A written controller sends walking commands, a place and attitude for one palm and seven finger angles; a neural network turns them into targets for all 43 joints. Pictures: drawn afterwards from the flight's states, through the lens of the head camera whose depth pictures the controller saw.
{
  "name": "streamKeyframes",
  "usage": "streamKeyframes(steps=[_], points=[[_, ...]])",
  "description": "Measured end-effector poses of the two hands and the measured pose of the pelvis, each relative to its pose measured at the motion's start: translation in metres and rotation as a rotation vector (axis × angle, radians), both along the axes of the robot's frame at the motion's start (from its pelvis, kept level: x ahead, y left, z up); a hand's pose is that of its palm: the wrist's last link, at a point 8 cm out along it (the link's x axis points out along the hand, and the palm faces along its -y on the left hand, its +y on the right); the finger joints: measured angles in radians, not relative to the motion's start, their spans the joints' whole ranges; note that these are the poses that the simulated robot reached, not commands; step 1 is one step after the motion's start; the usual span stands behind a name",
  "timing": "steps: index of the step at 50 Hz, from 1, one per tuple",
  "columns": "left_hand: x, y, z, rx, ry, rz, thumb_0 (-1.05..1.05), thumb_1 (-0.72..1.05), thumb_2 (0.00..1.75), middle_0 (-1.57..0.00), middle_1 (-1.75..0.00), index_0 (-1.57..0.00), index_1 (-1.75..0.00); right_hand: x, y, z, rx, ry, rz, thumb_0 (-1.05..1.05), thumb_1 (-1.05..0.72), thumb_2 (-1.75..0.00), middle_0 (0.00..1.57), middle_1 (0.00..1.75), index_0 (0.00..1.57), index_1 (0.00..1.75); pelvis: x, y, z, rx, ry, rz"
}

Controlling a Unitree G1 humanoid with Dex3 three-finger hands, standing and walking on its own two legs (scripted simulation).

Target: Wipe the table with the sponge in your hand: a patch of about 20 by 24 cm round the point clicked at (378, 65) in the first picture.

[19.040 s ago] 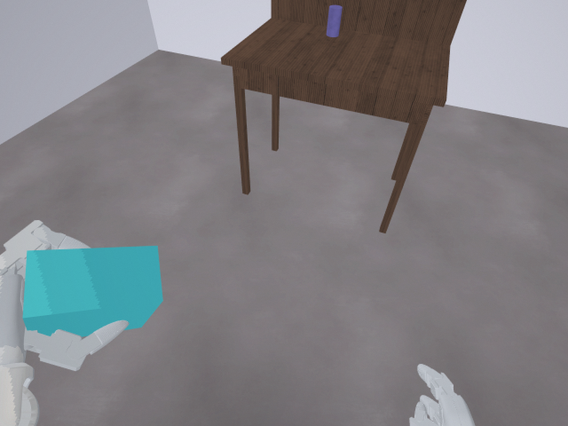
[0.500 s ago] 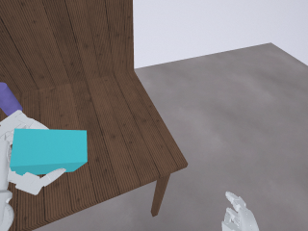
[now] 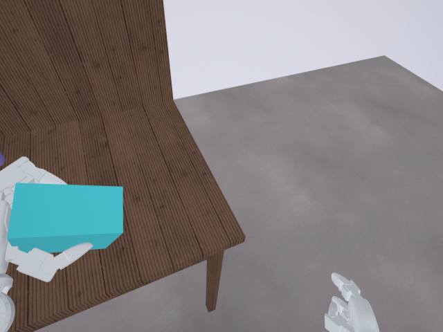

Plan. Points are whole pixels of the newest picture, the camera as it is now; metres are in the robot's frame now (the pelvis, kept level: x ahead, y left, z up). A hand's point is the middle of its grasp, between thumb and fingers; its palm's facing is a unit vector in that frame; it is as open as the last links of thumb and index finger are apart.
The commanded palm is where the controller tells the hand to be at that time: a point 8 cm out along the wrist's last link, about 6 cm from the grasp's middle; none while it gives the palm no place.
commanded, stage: shuffle to correct the standing spot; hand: left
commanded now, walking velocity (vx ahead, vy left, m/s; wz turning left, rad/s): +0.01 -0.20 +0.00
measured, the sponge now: (83, 221) +0.23 +0.21 +0.14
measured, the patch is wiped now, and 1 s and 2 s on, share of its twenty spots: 0.00 0.00 0.00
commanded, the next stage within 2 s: come to a stop and stand still in 0.22 s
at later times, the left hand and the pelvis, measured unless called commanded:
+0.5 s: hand (15, 185) +0.24 +0.28 +0.20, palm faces +0.46 -0.77 -0.44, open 10.2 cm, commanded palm +0.15 +0.27 +0.18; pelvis -0.01 -0.01 -0.01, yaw +1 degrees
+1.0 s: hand (17, 201) +0.24 +0.30 +0.16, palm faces +0.38 -0.83 -0.41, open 10.2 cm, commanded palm +0.18 +0.33 +0.18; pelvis +0.02 +0.04 +0.00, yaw +1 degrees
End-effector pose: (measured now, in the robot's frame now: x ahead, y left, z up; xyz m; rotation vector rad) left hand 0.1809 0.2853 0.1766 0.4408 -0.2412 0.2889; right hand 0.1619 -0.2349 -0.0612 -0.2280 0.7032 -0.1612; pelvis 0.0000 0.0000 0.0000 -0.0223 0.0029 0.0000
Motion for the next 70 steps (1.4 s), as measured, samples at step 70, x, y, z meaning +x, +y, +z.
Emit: streamKeyframes(steps=[70], points=[[0.0, 0.079, -0.008, 0.019, 0.019, 0.049, -0.01, -0.5, 1.03, -0.7, -1.37, -0.73, -1.35, 0.015, 0.087, 0.002, -0.014, 0.043, 0.109, 0.02, -0.9, -0.9, 0.2, 0.3, 0.2, 0.3, 0.006, 0.069, 0.005, -0.009, 0.007, 0.027]])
